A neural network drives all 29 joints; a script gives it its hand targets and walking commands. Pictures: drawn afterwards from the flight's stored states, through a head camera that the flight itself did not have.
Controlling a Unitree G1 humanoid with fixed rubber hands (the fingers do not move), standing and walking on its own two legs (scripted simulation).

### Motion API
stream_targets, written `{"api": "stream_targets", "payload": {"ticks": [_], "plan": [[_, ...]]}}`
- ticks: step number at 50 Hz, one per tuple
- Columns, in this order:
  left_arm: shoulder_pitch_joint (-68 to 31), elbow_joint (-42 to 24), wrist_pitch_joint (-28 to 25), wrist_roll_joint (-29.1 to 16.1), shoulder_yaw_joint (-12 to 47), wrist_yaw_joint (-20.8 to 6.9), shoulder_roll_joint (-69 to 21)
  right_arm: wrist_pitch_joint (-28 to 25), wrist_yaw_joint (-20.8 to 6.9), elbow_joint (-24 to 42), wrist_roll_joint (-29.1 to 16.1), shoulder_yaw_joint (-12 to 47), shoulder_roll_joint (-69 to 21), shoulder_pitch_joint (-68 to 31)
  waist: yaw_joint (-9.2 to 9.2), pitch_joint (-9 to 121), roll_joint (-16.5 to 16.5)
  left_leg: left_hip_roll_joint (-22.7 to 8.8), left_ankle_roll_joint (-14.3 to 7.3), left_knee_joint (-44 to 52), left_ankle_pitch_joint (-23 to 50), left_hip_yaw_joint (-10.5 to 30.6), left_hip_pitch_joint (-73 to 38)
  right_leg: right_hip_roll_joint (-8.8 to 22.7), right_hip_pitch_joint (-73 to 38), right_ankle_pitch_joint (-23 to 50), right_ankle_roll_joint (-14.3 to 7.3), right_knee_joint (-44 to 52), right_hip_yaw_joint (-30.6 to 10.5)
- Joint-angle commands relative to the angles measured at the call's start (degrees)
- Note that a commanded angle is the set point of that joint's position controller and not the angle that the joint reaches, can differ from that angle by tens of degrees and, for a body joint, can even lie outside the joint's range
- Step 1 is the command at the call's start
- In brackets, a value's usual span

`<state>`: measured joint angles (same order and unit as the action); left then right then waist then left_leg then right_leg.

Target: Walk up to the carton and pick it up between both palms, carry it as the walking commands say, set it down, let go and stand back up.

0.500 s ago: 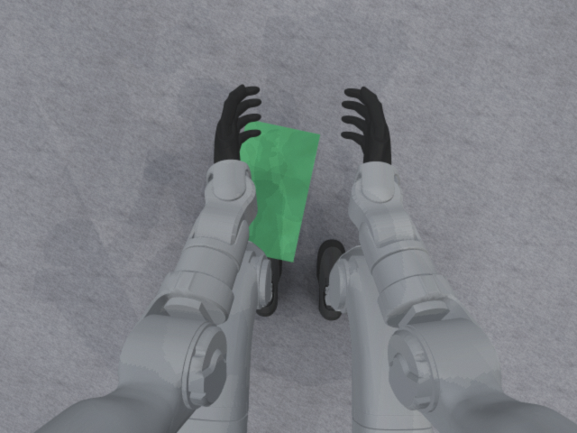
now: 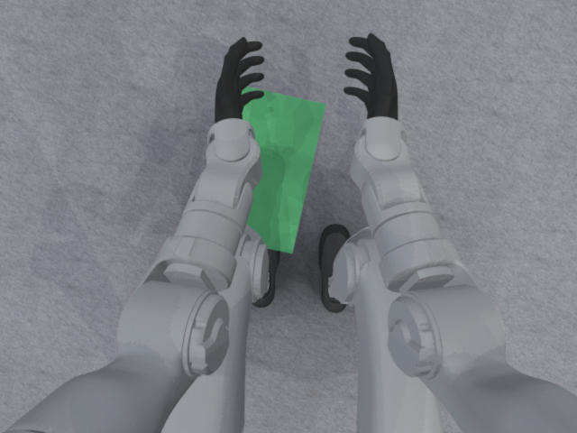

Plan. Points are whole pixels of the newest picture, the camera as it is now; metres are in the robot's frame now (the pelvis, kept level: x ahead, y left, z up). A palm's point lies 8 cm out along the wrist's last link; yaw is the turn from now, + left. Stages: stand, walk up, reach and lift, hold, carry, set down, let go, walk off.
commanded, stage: set down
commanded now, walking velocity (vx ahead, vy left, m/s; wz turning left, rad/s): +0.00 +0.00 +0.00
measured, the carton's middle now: (268, 172) +0.37 +0.07 -0.44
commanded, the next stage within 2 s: none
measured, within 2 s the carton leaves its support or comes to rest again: neither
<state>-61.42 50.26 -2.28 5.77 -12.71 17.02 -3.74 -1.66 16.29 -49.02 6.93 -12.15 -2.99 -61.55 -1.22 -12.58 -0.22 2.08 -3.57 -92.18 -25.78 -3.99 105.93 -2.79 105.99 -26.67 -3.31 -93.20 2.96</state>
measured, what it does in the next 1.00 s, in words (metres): lowers itself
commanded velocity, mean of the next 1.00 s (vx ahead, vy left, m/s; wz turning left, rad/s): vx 0.00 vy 0.00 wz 0.00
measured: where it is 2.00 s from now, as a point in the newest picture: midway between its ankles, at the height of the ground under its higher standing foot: (299, 281)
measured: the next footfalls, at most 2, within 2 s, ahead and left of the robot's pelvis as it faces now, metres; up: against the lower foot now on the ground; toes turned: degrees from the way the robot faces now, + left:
none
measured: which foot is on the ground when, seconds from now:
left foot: down 0.00-1.00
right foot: down 0.00-1.00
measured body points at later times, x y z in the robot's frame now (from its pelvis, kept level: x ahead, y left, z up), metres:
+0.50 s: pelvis -0.01 +0.00 -0.07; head +0.36 +0.00 +0.19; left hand +0.48 +0.10 -0.27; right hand +0.50 -0.08 -0.27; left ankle +0.11 +0.09 -0.50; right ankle +0.11 -0.08 -0.50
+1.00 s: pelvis -0.02 +0.00 -0.13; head +0.35 +0.01 +0.11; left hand +0.52 +0.11 -0.32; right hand +0.52 -0.09 -0.33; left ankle +0.11 +0.09 -0.50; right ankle +0.11 -0.09 -0.50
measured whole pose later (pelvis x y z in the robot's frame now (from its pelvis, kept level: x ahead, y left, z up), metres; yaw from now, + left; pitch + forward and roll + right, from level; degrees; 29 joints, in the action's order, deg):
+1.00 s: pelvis -0.02 +0.00 -0.13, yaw +2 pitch +34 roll +0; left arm -86.5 65.9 3.0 2.8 -13.3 12.4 6.0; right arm 2.8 11.3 -64.1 4.2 -14.1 6.3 -84.4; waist -0.2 -24.6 -0.2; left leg 3.0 -3.4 -117.0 -27.5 -4.0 123.9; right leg -3.0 122.6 -30.3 -3.3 -118.4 4.9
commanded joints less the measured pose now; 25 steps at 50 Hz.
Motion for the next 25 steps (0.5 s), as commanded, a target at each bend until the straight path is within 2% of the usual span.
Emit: {"api": "stream_targets", "payload": {"ticks": [1,2,3,4,5,6,7,8,9,10,11,12,13,14,15,16,17,18,19,20,21,22,23,24,25], "plan": [[-13.99,-3.3,-1.51,0.26,-1.65,0.02,2.59,-1.58,-0.18,3.44,0.68,-1.02,1.85,-16.3,1.34,65.6,-2.07,6.7,2.79,2.26,14.49,10.06,-26.67,-5.23,-24.81,15.61,3.05,2.82,-6.57],[-14.45,-3.12,-1.42,-0.46,-0.32,-0.18,1.83,-1.43,-0.3,3.34,0.34,0.31,1.14,-15.71,1.78,65.81,-2.87,6.62,2.9,1.92,13.5,9.96,-25.09,-5.26,-26.28,15.07,3.18,2.59,-6.83],[-14.79,-1.08,-1.32,-1.03,-0.16,-0.66,1.37,-1.65,-0.52,3.82,-0.66,0.35,1.28,-17.81,1.71,65.99,-0.93,6.34,3.12,1.15,12.81,9.66,-25.26,-4.79,-24.92,13.52,2.96,2.78,-7.73],[-14.7,-1.27,-0.89,-0.07,-2.4,-0.19,3.3,-0.62,-0.3,0.65,0.34,-1.31,1.81,-15.32,1.18,65.92,-1.19,6.51,3.36,0.51,10.39,9.1,-23.76,-4.57,-25.74,11.34,3.02,3.14,-8.15],[-12.96,-2.14,-1.05,1.07,-2.52,-0.23,3.74,-1.15,-0.04,3.4,0.91,-1.3,2.53,-15.24,1.61,65.8,-1.89,6.41,3.06,0.27,12.91,9.17,-24.37,-5.2,-25.04,13.93,3.05,2.17,-7.38],[-16.02,-2.13,-0.89,-0.32,-2.25,-0.39,3.56,-0.59,-0.16,0.07,0.83,-2.23,2.8,-15.79,1.93,64.61,-1.13,6.35,3.38,-0.17,10.78,9.07,-23.81,-4.77,-24.07,11.74,2.83,2.07,-7.81],[-17.48,-2.24,-1.07,-0.24,-2.69,-0.26,4.81,-0.54,0.0,0.59,1.93,-3.26,3.29,-16.95,2.84,65.09,-3.43,6.98,3.03,-0.73,11.78,9.55,-23.49,-5.36,-22.09,12.66,3.54,-0.01,-6.2],[-18.12,-2.16,-0.83,-1.29,-1.42,-0.41,3.1,-0.64,-0.21,1.29,1.01,-3.13,3.91,-17.88,4.03,65.97,-1.28,6.77,3.32,-0.85,11.06,9.41,-24.05,-5.22,-22.26,11.58,3.01,-0.29,-6.64],[-13.51,1.47,-0.49,0.91,-4.01,-0.12,5.01,-0.86,0.06,-0.15,1.92,-4.68,6.31,-14.95,2.82,65.41,-1.17,6.76,3.48,-1.1,12.69,9.34,-25.93,-5.3,-21.08,12.73,3.08,-1.0,-5.69],[-14.19,0.4,-0.52,-0.61,-1.35,-0.33,2.44,-1.43,-0.15,4.84,0.14,-0.44,4.28,-18.29,1.87,68.42,-2.88,6.7,3.17,-2.29,15.76,9.85,-27.09,-5.66,-21.73,14.43,3.2,-1.34,-5.88],[-20.88,-5.69,-1.4,-4.05,2.97,-0.95,0.9,-1.43,-0.75,7.29,-2.53,3.25,1.68,-23.37,1.26,70.36,-2.04,6.42,3.02,-3.81,16.35,9.37,-25.14,-5.1,-23.35,16.24,2.98,-2.06,-7.51],[-20.22,-3.38,-0.84,-3.5,1.86,-0.74,1.01,-1.06,-0.71,2.18,-1.17,0.28,4.06,-19.7,3.68,70.69,-1.89,6.68,3.41,-4.23,15.02,9.28,-24.41,-5.49,-23.45,15.41,2.88,-2.76,-6.34],[-19.99,-1.98,-0.8,-1.74,0.17,-0.39,4.29,-0.77,-1.05,-0.98,-2.01,-0.64,3.88,-19.33,1.85,67.65,-1.02,6.27,3.21,-3.97,12.91,9.26,-24.12,-5.22,-21.09,13.17,2.96,-3.45,-6.17],[-19.78,1.96,-0.31,-1.73,-1.11,-0.72,4.78,-0.55,-1.14,-0.73,-1.52,-2.27,5.53,-21.98,1.86,62.18,-0.35,6.28,3.1,-4.17,10.09,9.44,-20.09,-5.03,-17.41,10.75,2.91,-3.05,-6.72],[-18.87,2.15,0.4,-1.41,-2.05,-0.77,5.05,-0.12,-0.74,-0.8,0.94,-3.59,7.12,-19.39,4.09,63.69,-2.99,6.48,3.37,-4.6,9.74,9.59,-21.62,-4.86,-18.84,9.58,3.25,-3.23,-6.06],[-19.07,1.91,0.24,-0.61,-1.7,-0.99,4.93,-0.32,-1.31,-0.13,0.01,-3.14,6.23,-21.55,3.32,61.79,-0.36,6.47,3.26,-4.6,9.71,9.22,-20.34,-4.97,-16.93,10.14,2.87,-3.8,-6.05],[-21.56,1.19,0.08,-0.89,-1.18,-1.31,5.49,-0.18,-1.64,-0.64,-1.7,-1.72,4.7,-22.31,1.65,62.86,-0.57,6.38,3.0,-5.38,9.58,9.08,-22.13,-5.14,-15.84,9.04,3.27,-5.11,-6.12],[-18.83,2.21,0.01,-0.47,-3.0,-1.03,5.3,-0.29,-1.99,-6.08,-0.88,-2.85,4.87,-18.62,2.02,61.47,-2.77,6.7,2.85,-5.4,9.71,9.2,-19.57,-5.27,-17.14,9.8,2.76,-4.46,-6.35],[-19.44,1.34,0.07,-0.64,-0.75,-1.29,3.71,-0.7,-2.15,-1.5,-1.38,-1.62,4.99,-20.31,2.54,64.25,-1.8,6.82,2.85,-5.63,10.8,10.11,-20.95,-5.41,-16.89,10.83,2.97,-6.09,-5.52],[-18.87,6.52,0.77,0.28,-3.11,-1.09,5.73,-0.2,-1.95,-3.6,-0.96,-2.97,7.47,-22.49,2.12,62.05,-2.29,6.6,3.25,-6.99,8.54,9.44,-19.37,-4.62,-16.09,8.33,3.2,-6.12,-6.27],[-21.79,5.32,0.67,0.53,-4.04,-1.27,8.11,0.03,-2.16,-2.08,-1.71,-3.64,8.84,-24.85,1.3,60.94,-0.31,6.26,3.23,-7.25,7.76,8.76,-18.5,-4.73,-13.62,7.19,3.15,-6.8,-6.74],[-23.16,3.12,0.6,-0.02,-2.93,-1.16,7.27,0.07,-2.48,-2.31,-1.18,-2.58,7.63,-24.47,1.96,58.99,-2.08,6.87,2.73,-6.76,7.49,9.8,-17.48,-5.04,-13.57,7.13,3.09,-6.96,-6.37],[-27.38,0.38,0.29,-2.81,0.51,-1.97,4.33,-0.05,-2.85,-1.51,-3.36,-1.9,6.24,-26.89,3.78,60.63,0.19,6.37,2.93,-8.45,7.19,9.69,-17.76,-4.89,-13.15,7.11,2.45,-7.52,-6.82],[-29.76,0.03,0.54,-3.39,0.55,-2.05,4.72,-0.16,-2.98,-2.55,-3.61,-1.4,7.43,-27.76,3.99,62.36,-0.9,6.54,2.94,-9.0,7.41,9.82,-19.68,-4.62,-14.23,6.76,2.64,-8.28,-6.21],[-31.05,0.09,0.91,-2.69,0.21,-1.69,6.67,0.7,-2.72,-2.8,-3.61,-2.81,8.82,-29.36,4.27,63.95,1.42,6.46,3.12,-9.21,5.9,9.41,-20.32,-4.87,-14.76,5.99,2.71,-9.31,-5.64]]}}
